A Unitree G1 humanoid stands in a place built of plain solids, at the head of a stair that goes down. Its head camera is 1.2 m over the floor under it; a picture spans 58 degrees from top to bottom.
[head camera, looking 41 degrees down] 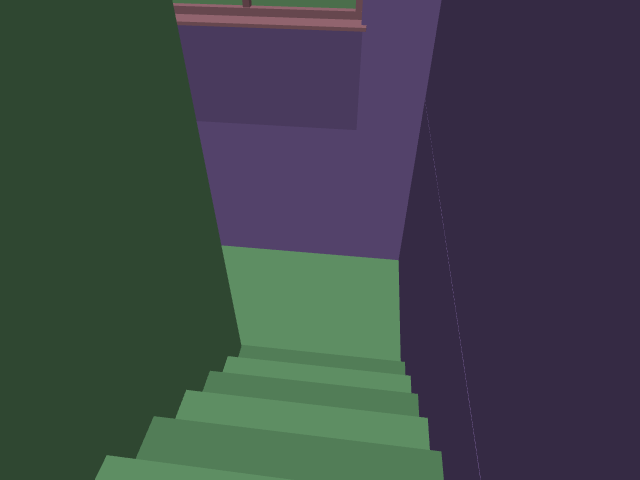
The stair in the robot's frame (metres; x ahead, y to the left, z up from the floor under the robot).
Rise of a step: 0.21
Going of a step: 0.24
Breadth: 1.15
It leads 7 degrees to the right of straight ahead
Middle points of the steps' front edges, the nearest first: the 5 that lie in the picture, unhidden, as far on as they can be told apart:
0.75 0.08 -0.42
0.99 0.05 -0.64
1.22 0.02 -0.85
1.46 -0.01 -1.06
1.69 -0.04 -1.27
